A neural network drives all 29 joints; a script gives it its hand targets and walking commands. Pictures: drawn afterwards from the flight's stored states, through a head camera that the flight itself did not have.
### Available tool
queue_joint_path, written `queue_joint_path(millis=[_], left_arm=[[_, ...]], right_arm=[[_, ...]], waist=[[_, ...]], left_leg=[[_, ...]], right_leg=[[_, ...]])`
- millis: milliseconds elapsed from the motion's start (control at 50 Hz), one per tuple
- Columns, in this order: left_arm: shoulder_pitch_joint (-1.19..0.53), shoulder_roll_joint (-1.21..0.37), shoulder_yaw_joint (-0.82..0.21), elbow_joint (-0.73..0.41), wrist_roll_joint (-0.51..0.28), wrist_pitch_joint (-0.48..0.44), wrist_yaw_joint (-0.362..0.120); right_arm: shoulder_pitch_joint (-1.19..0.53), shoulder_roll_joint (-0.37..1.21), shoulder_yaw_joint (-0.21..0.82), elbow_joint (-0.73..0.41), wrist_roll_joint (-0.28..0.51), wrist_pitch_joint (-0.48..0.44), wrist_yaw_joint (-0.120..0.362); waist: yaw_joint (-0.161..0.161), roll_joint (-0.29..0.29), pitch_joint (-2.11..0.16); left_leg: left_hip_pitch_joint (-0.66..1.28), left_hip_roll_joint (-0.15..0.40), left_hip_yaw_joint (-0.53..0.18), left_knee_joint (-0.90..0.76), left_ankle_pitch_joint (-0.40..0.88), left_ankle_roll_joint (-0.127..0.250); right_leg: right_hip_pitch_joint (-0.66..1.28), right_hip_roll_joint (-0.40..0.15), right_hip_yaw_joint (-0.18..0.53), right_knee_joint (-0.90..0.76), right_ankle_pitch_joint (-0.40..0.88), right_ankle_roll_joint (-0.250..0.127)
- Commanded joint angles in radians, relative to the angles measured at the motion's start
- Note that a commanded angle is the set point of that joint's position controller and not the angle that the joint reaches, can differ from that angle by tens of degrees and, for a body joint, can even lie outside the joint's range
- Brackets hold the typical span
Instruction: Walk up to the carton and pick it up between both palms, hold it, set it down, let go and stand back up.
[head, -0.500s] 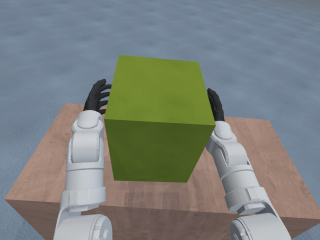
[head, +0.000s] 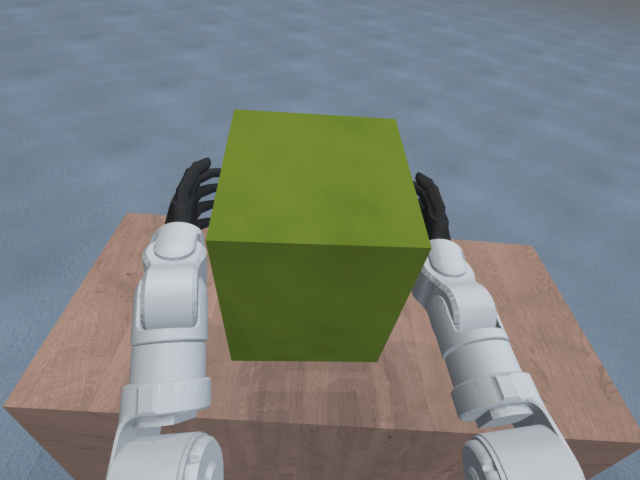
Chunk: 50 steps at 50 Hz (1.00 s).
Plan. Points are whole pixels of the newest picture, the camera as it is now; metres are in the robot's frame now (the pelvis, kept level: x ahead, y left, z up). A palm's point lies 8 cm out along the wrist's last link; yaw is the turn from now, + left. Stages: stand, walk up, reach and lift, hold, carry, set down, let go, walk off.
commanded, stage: hold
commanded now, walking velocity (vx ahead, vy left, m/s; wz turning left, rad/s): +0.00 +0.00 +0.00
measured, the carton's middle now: (310, 244) +0.38 +0.00 +0.14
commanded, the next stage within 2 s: none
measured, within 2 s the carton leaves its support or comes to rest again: neither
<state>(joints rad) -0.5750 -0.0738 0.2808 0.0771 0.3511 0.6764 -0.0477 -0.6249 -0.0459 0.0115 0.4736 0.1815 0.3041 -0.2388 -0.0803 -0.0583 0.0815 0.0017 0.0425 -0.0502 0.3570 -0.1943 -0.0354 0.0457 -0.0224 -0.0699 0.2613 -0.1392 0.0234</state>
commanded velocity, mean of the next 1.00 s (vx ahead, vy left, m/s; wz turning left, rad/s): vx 0.00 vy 0.00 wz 0.00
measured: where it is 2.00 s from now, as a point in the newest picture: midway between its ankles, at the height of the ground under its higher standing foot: outside the picture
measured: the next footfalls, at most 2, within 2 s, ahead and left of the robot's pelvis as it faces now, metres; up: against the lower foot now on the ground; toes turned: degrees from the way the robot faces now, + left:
none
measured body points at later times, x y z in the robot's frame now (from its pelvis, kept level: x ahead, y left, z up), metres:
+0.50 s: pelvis +0.00 +0.00 +0.00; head -0.03 +0.03 +0.45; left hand +0.38 +0.14 +0.18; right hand +0.37 -0.15 +0.17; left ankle +0.02 +0.14 -0.75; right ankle +0.01 -0.13 -0.75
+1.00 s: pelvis -0.01 +0.00 +0.00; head -0.04 +0.03 +0.45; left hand +0.37 +0.14 +0.18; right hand +0.37 -0.15 +0.17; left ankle +0.01 +0.14 -0.75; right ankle +0.01 -0.13 -0.75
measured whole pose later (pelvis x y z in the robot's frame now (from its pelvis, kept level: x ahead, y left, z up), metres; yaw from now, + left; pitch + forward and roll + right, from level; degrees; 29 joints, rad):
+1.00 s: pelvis -0.01 +0.00 +0.00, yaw +0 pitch -9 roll -1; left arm -0.61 -0.08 0.29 0.13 0.37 0.68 -0.05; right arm -0.63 -0.03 -0.03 0.52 0.15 0.29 -0.22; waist -0.07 -0.06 0.07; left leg 0.00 0.04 -0.04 0.34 -0.18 -0.03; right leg 0.03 -0.03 -0.06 0.27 -0.13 0.02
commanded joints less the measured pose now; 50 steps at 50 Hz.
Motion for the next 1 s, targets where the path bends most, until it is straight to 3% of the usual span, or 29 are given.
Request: queue_joint_path(millis=[0,80,160,260,280,300,380,440,480,540,580,680,760,900,940,980], left_arm=[[-0.553,-0.513,-0.472,-0.061,-0.140,-0.037,-0.155],[-0.592,-0.536,-0.508,-0.054,-0.156,-0.047,-0.142],[-0.593,-0.543,-0.536,-0.059,-0.180,-0.060,-0.128],[-0.542,-0.516,-0.470,0.004,-0.136,-0.037,-0.133],[-0.554,-0.524,-0.488,-0.035,-0.151,-0.040,-0.136],[-0.548,-0.509,-0.475,-0.030,-0.139,-0.038,-0.137],[-0.544,-0.529,-0.499,-0.077,-0.154,-0.041,-0.141],[-0.535,-0.516,-0.475,-0.041,-0.147,-0.038,-0.142],[-0.548,-0.519,-0.487,-0.049,-0.160,-0.046,-0.144],[-0.570,-0.499,-0.461,-0.046,-0.141,-0.041,-0.150],[-0.554,-0.496,-0.464,-0.046,-0.143,-0.042,-0.153],[-0.599,-0.533,-0.504,-0.049,-0.168,-0.053,-0.146],[-0.570,-0.534,-0.518,-0.076,-0.166,-0.051,-0.135],[-0.580,-0.498,-0.433,0.014,-0.121,-0.031,-0.147],[-0.548,-0.506,-0.420,0.037,-0.114,-0.034,-0.150],[-0.579,-0.514,-0.448,-0.008,-0.138,-0.051,-0.148]], right_arm=[[-0.746,0.575,0.364,-0.341,0.069,-0.087,0.109],[-0.773,0.579,0.335,-0.344,0.046,-0.106,0.121],[-0.780,0.567,0.352,-0.358,0.054,-0.112,0.122],[-0.747,0.559,0.336,-0.299,0.050,-0.095,0.124],[-0.737,0.567,0.335,-0.311,0.050,-0.098,0.123],[-0.734,0.561,0.343,-0.299,0.056,-0.096,0.122],[-0.742,0.568,0.366,-0.353,0.078,-0.099,0.115],[-0.769,0.584,0.385,-0.369,0.077,-0.095,0.106],[-0.753,0.588,0.382,-0.363,0.074,-0.094,0.108],[-0.742,0.589,0.366,-0.332,0.058,-0.087,0.111],[-0.725,0.590,0.365,-0.329,0.059,-0.089,0.107],[-0.766,0.586,0.339,-0.335,0.047,-0.100,0.111],[-0.715,0.562,0.338,-0.317,0.055,-0.093,0.114],[-0.757,0.554,0.293,-0.248,0.020,-0.095,0.135],[-0.769,0.573,0.320,-0.274,0.032,-0.103,0.133],[-0.797,0.586,0.349,-0.315,0.052,-0.114,0.127]], waist=[[0.005,0.074,-0.390],[-0.011,0.094,-0.390],[-0.020,0.083,-0.430],[0.003,0.076,-0.368],[-0.010,0.080,-0.411],[0.004,0.084,-0.413],[-0.001,0.090,-0.436],[0.012,0.047,-0.413],[0.004,0.040,-0.415],[0.016,0.051,-0.386],[0.005,0.057,-0.397],[-0.020,0.079,-0.421],[-0.033,0.108,-0.416],[0.009,0.065,-0.333],[0.026,0.050,-0.338],[0.022,0.055,-0.408]], left_leg=[[0.047,-0.097,0.086,-0.039,0.292,-0.013],[0.055,-0.088,0.086,-0.040,0.266,-0.016],[0.099,-0.082,0.073,-0.016,0.335,-0.024],[0.038,-0.089,0.080,-0.046,0.252,-0.003],[0.045,-0.086,0.079,-0.043,0.269,-0.008],[0.052,-0.089,0.084,-0.037,0.286,-0.009],[0.067,-0.091,0.078,-0.019,0.363,-0.026],[0.051,-0.100,0.078,-0.024,0.321,-0.006],[0.052,-0.098,0.081,-0.033,0.302,0.002],[0.032,-0.099,0.091,-0.045,0.263,0.001],[0.049,-0.101,0.094,-0.038,0.281,0.003],[0.049,-0.093,0.084,-0.036,0.254,-0.011],[0.088,-0.087,0.075,-0.016,0.341,-0.036],[-0.011,-0.085,0.090,-0.084,0.172,0.001],[0.009,-0.089,0.094,-0.070,0.224,0.009],[0.047,-0.096,0.095,-0.036,0.298,0.002]], right_leg=[[0.130,0.081,-0.040,-0.002,0.180,0.012],[0.071,0.086,-0.047,-0.016,0.090,0.002],[0.058,0.092,-0.047,-0.011,0.138,0.001],[0.077,0.076,-0.035,-0.014,0.105,-0.001],[0.087,0.077,-0.036,-0.004,0.128,0.002],[0.098,0.079,-0.034,-0.006,0.147,0.000],[0.124,0.087,-0.041,0.003,0.204,0.004],[0.133,0.080,-0.036,0.002,0.227,0.014],[0.128,0.080,-0.031,0.001,0.223,0.017],[0.123,0.073,-0.030,-0.003,0.184,0.016],[0.140,0.070,-0.027,0.001,0.226,0.018],[0.102,0.074,-0.034,-0.007,0.162,0.014],[0.093,0.086,-0.042,0.000,0.178,0.002],[0.079,0.073,-0.045,-0.018,0.029,0.001],[0.100,0.079,-0.040,-0.019,0.098,0.005],[0.124,0.081,-0.039,-0.006,0.169,0.010]])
